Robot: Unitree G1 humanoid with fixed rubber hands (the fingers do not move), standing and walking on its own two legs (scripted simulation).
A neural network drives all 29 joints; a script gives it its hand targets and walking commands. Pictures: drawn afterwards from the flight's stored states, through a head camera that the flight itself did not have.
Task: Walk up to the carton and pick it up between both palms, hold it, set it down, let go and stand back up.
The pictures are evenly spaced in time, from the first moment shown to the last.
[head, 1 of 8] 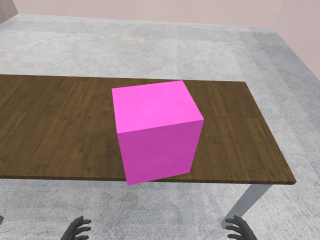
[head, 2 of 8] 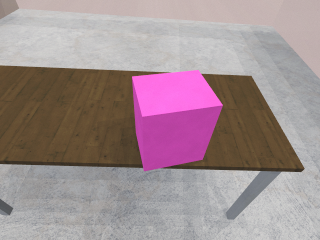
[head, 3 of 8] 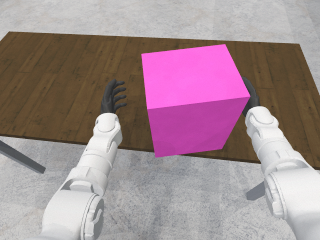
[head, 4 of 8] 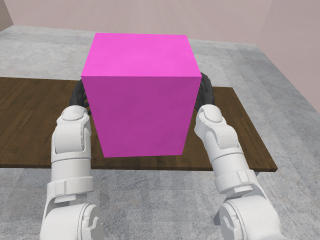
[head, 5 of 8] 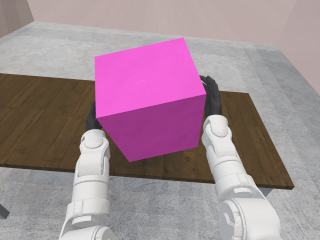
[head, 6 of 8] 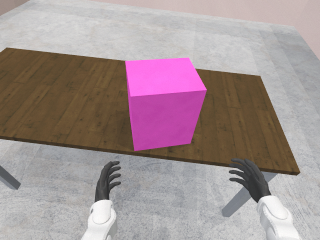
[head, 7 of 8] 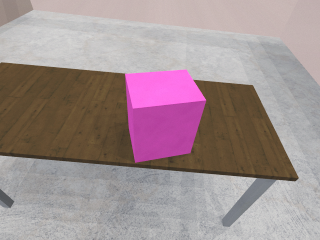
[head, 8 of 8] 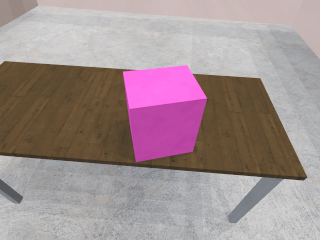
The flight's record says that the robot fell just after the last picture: no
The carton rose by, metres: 0.23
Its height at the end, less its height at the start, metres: +0.00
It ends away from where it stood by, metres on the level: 0.05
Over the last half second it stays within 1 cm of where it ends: yes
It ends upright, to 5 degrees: yes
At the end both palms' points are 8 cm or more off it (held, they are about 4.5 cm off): yes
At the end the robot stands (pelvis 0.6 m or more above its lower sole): yes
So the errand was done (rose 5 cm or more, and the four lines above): yes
